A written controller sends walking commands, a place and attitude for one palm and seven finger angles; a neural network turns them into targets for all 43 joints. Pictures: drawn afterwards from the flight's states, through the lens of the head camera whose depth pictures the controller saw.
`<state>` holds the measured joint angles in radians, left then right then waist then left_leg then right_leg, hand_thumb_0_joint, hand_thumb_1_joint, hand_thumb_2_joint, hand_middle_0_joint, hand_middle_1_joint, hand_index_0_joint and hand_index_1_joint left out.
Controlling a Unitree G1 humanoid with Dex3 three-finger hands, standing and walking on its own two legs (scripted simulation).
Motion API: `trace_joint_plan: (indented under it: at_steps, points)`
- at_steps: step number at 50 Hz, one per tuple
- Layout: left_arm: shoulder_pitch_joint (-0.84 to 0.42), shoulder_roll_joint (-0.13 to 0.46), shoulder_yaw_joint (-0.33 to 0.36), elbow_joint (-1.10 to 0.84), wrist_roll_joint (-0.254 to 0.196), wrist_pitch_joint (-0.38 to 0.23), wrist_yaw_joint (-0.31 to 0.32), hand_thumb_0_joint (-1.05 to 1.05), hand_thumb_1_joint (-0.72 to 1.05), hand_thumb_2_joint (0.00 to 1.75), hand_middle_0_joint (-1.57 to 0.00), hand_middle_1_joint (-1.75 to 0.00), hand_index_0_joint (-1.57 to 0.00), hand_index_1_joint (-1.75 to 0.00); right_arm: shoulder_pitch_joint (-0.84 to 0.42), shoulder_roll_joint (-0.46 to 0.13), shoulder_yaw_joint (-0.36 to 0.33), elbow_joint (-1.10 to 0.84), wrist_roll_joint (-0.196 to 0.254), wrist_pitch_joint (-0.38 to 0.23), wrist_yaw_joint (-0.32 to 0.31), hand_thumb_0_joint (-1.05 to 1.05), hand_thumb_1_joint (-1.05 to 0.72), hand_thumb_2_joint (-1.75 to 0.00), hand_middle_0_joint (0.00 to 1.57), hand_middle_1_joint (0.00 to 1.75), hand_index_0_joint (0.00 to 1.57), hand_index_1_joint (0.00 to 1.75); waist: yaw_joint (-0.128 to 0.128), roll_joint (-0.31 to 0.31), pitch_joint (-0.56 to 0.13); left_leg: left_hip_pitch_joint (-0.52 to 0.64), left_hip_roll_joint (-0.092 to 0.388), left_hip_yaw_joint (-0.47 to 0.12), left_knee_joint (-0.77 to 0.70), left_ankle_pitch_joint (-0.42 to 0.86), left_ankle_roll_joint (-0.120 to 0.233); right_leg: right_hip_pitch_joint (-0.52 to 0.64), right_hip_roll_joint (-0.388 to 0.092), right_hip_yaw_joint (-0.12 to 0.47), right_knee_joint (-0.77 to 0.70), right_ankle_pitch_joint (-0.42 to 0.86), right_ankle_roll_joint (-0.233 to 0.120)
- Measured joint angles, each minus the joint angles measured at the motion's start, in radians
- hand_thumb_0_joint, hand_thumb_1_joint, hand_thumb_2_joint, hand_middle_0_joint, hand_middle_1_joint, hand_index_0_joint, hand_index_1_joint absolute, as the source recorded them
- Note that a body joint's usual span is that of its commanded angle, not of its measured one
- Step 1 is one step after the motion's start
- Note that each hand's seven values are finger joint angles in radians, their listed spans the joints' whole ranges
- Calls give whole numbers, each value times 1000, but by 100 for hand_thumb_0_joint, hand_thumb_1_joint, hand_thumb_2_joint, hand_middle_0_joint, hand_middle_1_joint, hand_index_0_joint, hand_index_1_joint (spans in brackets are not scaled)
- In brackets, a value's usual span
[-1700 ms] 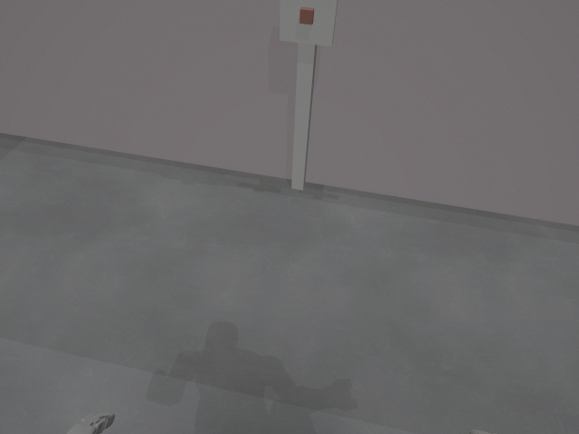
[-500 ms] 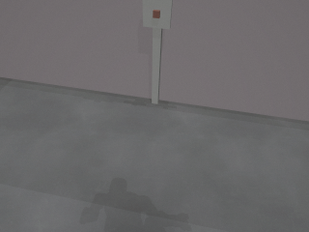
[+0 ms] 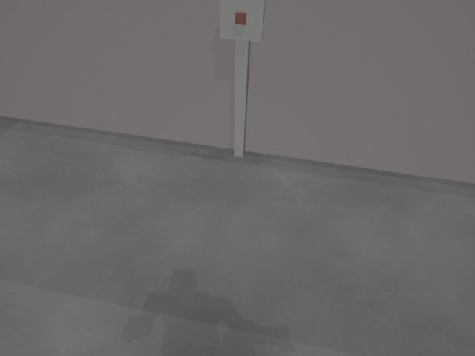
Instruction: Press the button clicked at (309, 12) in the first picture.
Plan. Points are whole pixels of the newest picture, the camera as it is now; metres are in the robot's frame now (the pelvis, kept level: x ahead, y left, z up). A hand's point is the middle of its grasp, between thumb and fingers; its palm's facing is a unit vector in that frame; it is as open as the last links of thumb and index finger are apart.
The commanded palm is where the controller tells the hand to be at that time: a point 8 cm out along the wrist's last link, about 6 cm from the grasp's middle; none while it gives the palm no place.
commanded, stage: walk to a spot facing it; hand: left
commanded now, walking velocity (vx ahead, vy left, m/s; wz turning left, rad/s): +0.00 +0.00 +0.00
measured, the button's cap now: (241, 17) +1.30 +0.06 +0.04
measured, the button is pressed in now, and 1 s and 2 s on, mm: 0 0 0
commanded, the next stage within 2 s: take the last steps up to it in 1.14 s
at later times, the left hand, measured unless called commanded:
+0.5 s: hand out of the picture +0.06 +0.18 -0.20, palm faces -0.06 -0.98 -0.16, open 7.4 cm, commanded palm none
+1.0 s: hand (178, 315) +0.24 +0.14 -0.20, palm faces +0.05 -0.99 -0.12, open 7.4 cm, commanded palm none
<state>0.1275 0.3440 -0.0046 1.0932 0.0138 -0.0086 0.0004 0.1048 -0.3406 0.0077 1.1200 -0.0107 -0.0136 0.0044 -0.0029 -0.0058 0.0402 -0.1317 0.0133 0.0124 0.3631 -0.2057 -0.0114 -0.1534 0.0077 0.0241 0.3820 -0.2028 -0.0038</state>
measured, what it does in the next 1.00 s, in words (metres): walks ahead: right foot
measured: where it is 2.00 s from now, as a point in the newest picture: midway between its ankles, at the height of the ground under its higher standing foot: (250, 258)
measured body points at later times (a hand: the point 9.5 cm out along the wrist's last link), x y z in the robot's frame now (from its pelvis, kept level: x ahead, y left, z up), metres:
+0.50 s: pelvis +0.09 +0.00 -0.03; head +0.11 +0.00 +0.42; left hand +0.07 +0.23 -0.19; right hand +0.03 -0.22 -0.18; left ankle -0.01 +0.13 -0.75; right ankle +0.04 -0.10 -0.72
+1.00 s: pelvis +0.30 -0.01 -0.02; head +0.33 +0.01 +0.43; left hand +0.24 +0.20 -0.19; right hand +0.42 -0.24 -0.15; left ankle +0.43 +0.09 -0.73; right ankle +0.16 -0.12 -0.75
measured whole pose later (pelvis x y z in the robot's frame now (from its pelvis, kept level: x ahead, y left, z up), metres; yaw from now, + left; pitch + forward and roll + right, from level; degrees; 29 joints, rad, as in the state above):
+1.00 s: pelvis +0.30 -0.01 -0.02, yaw -2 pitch +0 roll -1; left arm 0.41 0.13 0.03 1.13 0.03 -0.08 0.02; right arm 0.09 -0.17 -0.05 0.99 -0.02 -0.04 0.04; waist 0.04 -0.03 0.06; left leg -0.51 0.09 0.14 0.67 -0.18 0.02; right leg 0.05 -0.02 -0.15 0.39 -0.43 0.02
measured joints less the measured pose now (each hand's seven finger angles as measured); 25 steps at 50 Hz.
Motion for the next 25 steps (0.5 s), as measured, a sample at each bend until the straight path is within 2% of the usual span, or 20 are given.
trace_joint_plan:
  at_steps: [7, 12, 18, 21, 23, 25]
  points:
    - [19, -17, 1, -3, 2, 8, 8, 1, 91, 90, -20, -30, -20, -30, 14, 16, 2, 1, -7, 9, -2, 0, -90, -89, 20, 30, 21, 30, 3, 0, -19, -9, 4, 4, 27, -22, -2, -8, 4, 3, 21, -17, 0]
    - [105, -66, 7, -11, 8, 17, -7, 1, 91, 90, -20, -30, -20, -30, 87, 62, 1, -6, -16, 13, 6, 0, -90, -89, 20, 30, 20, 30, 9, 1, -53, -30, 14, 16, 118, -108, 6, -28, 15, 15, 96, -86, -8]
    - [212, -131, 21, 1, 10, 2, -14, 1, 91, 90, -20, -30, -20, -30, 189, 124, -5, 0, -11, -6, 4, 0, -90, -89, 20, 30, 20, 30, 8, -3, -50, -46, 23, 25, 240, -218, 8, -44, 24, 24, 209, -189, -6]
    - [251, -153, 30, 13, 8, -7, -11, 1, 91, 90, -20, -30, -20, -30, 224, 152, -10, 5, -11, -22, -3, 0, -90, -89, 20, 30, 20, 30, 7, -14, -39, -46, 23, 41, 297, -280, 10, -72, 23, 31, 307, -250, -13]
    - [262, -167, 32, 25, 7, -3, -9, 1, 91, 90, -20, -30, -20, -30, 241, 169, -17, 7, -14, -39, -11, 0, -90, -89, 20, 30, 21, 30, 1, -20, -23, -13, 24, 67, 295, -305, 8, -130, 10, -6, 455, -266, -24]
    - [244, -176, 35, 32, 8, 9, -11, 1, 91, 90, -20, -30, -20, -30, 266, 185, -20, 8, -19, -54, -20, 0, -90, -89, 20, 30, 21, 30, -16, -18, -3, 32, 26, 82, 261, -309, 3, -195, -10, -54, 564, -322, -29]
